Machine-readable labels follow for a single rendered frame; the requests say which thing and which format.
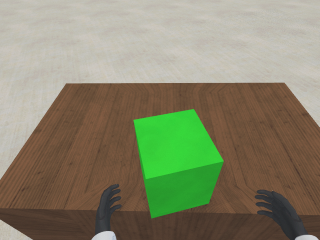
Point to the left robot hand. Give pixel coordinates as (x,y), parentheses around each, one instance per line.
(104,212)

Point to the right robot hand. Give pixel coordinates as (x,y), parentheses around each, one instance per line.
(282,213)

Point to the carton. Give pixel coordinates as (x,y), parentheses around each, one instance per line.
(180,163)

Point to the pedestal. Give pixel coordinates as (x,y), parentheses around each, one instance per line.
(86,142)

